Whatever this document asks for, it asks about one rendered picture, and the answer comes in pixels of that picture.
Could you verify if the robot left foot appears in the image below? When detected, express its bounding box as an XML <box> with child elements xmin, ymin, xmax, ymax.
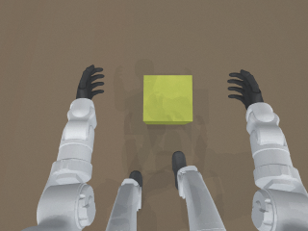
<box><xmin>129</xmin><ymin>170</ymin><xmax>142</xmax><ymax>190</ymax></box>

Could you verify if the robot left hand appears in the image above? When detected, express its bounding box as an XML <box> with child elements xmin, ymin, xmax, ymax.
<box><xmin>76</xmin><ymin>65</ymin><xmax>105</xmax><ymax>100</ymax></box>

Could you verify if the right robot forearm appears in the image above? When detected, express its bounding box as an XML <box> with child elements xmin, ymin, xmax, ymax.
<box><xmin>245</xmin><ymin>102</ymin><xmax>308</xmax><ymax>197</ymax></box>

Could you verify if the carton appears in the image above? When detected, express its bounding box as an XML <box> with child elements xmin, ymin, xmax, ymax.
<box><xmin>142</xmin><ymin>75</ymin><xmax>193</xmax><ymax>125</ymax></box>

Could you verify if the robot right upper arm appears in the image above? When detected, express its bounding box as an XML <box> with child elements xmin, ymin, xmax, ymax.
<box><xmin>251</xmin><ymin>188</ymin><xmax>308</xmax><ymax>231</ymax></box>

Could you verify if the robot right hand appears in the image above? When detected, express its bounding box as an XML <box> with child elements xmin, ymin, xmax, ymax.
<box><xmin>227</xmin><ymin>69</ymin><xmax>264</xmax><ymax>109</ymax></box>

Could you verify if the left robot forearm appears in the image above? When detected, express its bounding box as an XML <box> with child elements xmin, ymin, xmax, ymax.
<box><xmin>37</xmin><ymin>98</ymin><xmax>97</xmax><ymax>224</ymax></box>

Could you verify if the robot left upper arm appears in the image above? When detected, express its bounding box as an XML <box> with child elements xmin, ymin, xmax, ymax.
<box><xmin>21</xmin><ymin>183</ymin><xmax>96</xmax><ymax>231</ymax></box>

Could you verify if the left robot thigh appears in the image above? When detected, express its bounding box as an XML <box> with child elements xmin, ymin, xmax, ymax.
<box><xmin>105</xmin><ymin>183</ymin><xmax>141</xmax><ymax>231</ymax></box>

